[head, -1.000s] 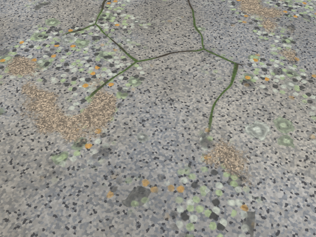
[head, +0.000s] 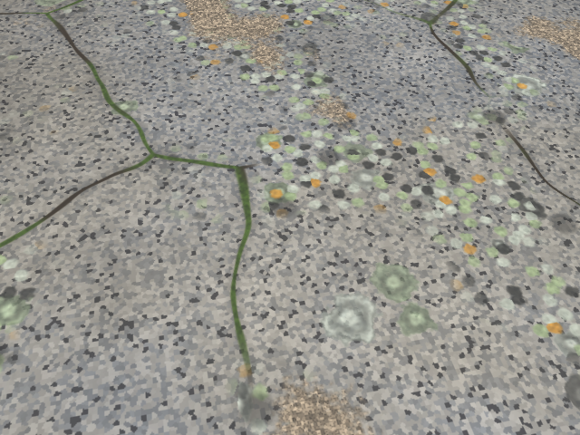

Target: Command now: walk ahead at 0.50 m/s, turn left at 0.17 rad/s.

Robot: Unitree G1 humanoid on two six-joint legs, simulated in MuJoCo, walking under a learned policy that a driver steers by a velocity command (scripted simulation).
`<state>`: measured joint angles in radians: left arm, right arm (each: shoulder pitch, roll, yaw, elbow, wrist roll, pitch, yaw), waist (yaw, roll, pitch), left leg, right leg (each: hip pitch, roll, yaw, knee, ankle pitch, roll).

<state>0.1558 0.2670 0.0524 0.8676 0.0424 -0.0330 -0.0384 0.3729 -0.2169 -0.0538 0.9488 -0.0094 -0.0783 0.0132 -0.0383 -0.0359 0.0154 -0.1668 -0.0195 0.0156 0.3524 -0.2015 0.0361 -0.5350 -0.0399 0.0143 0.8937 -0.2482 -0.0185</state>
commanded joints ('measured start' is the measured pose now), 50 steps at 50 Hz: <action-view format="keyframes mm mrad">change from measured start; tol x32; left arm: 1 -87 7 -16 -75 -10 -13 -4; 35 271 110 22 15 -14 -30 61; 50 -90 64 5 -179 2 11 22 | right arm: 1 -10 -153 -35 -45 3 -8 -1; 29 -397 -57 0 -247 -27 65 72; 35 46 -228 -70 -135 -48 48 19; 50 32 -202 -50 -147 11 21 -7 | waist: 1 16 153 17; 10 155 -261 -214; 29 75 -45 79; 36 -35 302 -298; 50 -8 81 24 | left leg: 1 -28 189 -195 -169 166 167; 7 -49 205 -269 -38 160 136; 12 -527 38 -94 775 -233 72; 33 -191 -61 157 252 -51 147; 36 490 362 -715 -12 -131 374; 50 74 126 -324 -151 276 208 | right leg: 1 29 3 -44 -183 74 34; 8 420 39 -36 -468 85 6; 12 596 -354 491 -708 -376 -140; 33 622 -237 -268 -329 987 -80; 36 -114 44 -174 546 -300 35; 50 -183 -62 0 -39 179 83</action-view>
